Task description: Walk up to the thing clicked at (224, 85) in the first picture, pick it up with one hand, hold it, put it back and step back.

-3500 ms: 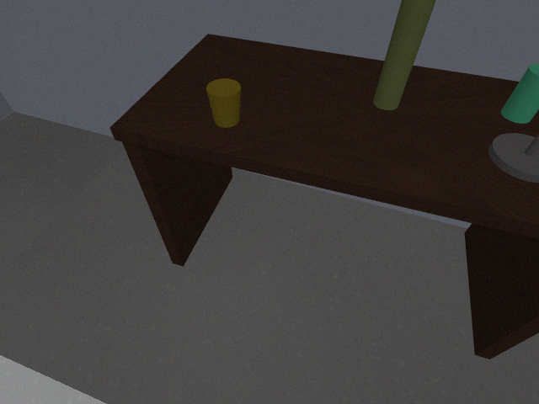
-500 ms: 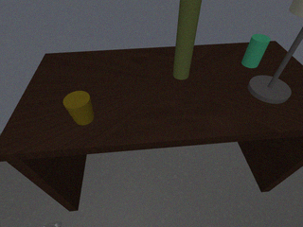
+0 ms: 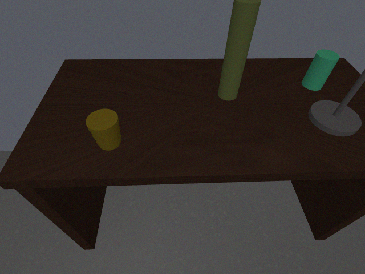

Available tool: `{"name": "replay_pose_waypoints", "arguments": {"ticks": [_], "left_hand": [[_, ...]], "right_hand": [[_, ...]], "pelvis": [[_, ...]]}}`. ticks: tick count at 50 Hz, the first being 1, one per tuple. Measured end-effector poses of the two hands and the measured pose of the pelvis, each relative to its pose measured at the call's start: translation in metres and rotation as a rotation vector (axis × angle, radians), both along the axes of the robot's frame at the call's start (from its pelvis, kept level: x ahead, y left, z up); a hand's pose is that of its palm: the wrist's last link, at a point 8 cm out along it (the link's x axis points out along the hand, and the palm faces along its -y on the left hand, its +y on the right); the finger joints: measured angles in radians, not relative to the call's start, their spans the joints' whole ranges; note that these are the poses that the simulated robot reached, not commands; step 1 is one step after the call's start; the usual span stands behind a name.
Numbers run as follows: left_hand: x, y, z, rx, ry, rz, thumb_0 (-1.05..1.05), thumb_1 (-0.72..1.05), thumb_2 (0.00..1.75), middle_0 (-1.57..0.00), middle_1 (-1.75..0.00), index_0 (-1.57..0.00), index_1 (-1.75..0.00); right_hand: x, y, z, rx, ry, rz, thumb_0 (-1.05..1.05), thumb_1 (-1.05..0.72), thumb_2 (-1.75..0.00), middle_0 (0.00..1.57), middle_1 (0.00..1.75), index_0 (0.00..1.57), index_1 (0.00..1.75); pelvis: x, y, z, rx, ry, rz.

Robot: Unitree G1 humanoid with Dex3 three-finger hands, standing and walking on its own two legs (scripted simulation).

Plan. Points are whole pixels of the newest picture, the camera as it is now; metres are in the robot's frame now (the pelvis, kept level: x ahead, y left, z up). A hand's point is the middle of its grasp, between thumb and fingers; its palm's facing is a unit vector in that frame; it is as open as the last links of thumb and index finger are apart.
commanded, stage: walk up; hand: left
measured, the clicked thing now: (106, 131) +0.50 +0.23 +0.00
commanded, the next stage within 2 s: stand in 0.34 s
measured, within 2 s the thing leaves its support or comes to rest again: neither
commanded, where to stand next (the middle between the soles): +0.07 +0.01 m, yaw +2 degrees
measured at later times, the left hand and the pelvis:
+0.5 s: hand out of the picture +0.08 +0.26 -0.16, palm faces -0.01 -0.94 -0.33, open 7.4 cm; pelvis +0.00 +0.00 +0.00, yaw +0 degrees
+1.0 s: hand out of the picture +0.09 +0.26 -0.15, palm faces -0.04 -0.94 -0.34, open 7.4 cm; pelvis +0.01 +0.00 +0.00, yaw +0 degrees
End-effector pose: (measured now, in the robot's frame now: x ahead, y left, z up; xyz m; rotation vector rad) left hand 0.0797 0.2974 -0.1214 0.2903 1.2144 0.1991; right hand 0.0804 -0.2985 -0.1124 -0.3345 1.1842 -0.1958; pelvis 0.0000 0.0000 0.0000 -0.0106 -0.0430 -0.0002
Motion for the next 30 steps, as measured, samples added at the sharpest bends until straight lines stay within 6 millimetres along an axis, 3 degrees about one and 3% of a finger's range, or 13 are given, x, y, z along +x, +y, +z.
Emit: {"name": "replay_pose_waypoints", "arguments": {"ticks": [11,30], "left_hand": [[-0.008,0.005,0.003,0.01,0.015,0.023,0.0,0.91,0.9,-0.21,-0.3,-0.21,-0.3],[-0.007,0.003,0.002,0.01,0.039,-0.005,0.0,0.9,0.9,-0.21,-0.3,-0.21,-0.3]], "right_hand": [[0.016,0.012,-0.003,0.027,-0.007,0.024,0.0,-0.91,-0.9,0.2,0.3,0.21,0.3],[0.002,0.006,-0.003,0.014,0.041,-0.007,0.0,-0.91,-0.9,0.2,0.3,0.21,0.3]], "pelvis": [[0.002,0.002,0.002,0.001,0.004,0.013],[0.006,0.003,0.003,0.006,0.011,0.001]]}}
